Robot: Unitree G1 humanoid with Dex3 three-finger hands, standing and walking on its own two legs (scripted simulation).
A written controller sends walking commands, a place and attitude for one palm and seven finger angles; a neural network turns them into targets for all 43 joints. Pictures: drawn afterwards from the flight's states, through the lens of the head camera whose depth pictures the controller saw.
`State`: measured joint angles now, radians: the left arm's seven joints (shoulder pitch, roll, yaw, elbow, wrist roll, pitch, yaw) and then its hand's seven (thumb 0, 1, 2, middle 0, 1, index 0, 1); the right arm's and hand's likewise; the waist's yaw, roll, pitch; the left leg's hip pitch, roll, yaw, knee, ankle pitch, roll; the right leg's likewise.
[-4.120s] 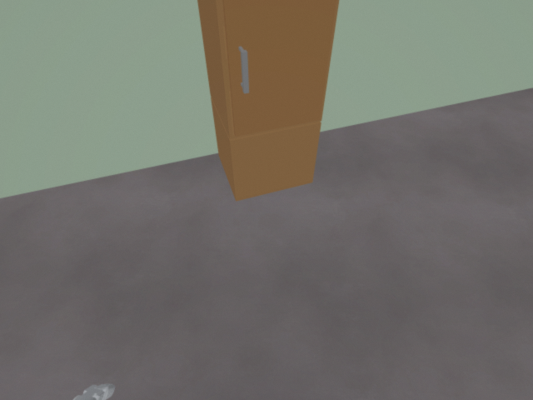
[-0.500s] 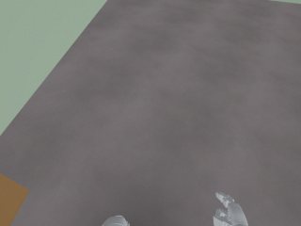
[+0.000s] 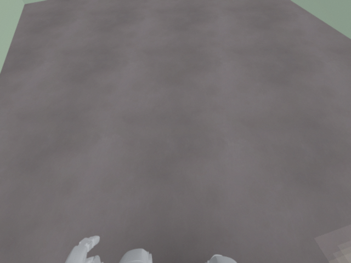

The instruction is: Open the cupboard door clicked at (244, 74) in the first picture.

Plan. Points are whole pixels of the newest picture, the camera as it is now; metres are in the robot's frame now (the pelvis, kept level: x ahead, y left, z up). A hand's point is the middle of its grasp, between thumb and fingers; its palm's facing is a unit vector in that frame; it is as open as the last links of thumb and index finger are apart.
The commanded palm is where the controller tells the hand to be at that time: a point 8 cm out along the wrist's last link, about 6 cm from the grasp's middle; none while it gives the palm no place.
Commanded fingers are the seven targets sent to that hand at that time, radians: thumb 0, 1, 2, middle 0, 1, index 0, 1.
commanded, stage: turn to face it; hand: left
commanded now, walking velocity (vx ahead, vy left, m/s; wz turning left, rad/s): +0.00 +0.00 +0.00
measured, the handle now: out of the picture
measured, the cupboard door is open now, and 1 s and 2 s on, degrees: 0 0 0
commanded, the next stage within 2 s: none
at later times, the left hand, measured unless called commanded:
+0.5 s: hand out of the picture +0.06 +0.23 -0.16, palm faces +0.16 -0.97 -0.19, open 7.3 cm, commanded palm none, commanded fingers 0.00 0.90 0.90 -0.20 -0.30 -0.20 -0.30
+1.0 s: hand out of the picture -0.01 +0.18 -0.13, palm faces +0.42 -0.87 -0.26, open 7.3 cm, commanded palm none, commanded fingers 0.00 0.90 0.90 -0.20 -0.30 -0.20 -0.30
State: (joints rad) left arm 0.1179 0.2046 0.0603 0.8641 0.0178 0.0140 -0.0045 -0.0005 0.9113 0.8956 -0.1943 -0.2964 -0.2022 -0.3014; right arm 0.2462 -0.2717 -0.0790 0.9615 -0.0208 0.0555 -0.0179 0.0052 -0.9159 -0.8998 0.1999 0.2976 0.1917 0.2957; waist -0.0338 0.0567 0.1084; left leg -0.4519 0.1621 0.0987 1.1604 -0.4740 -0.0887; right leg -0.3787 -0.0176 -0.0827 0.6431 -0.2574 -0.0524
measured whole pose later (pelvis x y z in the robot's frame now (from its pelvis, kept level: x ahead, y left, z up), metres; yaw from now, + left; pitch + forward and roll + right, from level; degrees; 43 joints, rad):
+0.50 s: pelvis +0.01 +0.03 +0.02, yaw +7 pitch +2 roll -2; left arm 0.19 0.19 0.07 0.98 0.02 0.05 0.01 0.00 0.92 0.90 -0.20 -0.30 -0.20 -0.30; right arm 0.29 -0.13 -0.03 1.01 -0.02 0.02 -0.01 0.01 -0.92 -0.90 0.21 0.30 0.20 0.30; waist -0.02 0.00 0.05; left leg -0.29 0.01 0.01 0.47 -0.21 0.04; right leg -0.43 -0.03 -0.04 0.98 -0.43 0.07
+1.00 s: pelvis -0.02 -0.03 +0.02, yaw +26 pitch -1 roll +2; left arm 0.19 0.16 0.02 0.90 0.03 0.01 0.02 0.00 0.91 0.90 -0.20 -0.30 -0.21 -0.30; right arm 0.19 -0.29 -0.11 0.94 -0.03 0.08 0.03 0.00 -0.91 -0.90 0.20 0.30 0.19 0.30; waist -0.03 0.03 0.06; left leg -0.51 0.04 0.01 1.12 -0.36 -0.08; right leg -0.19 -0.10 -0.17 0.50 -0.29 -0.01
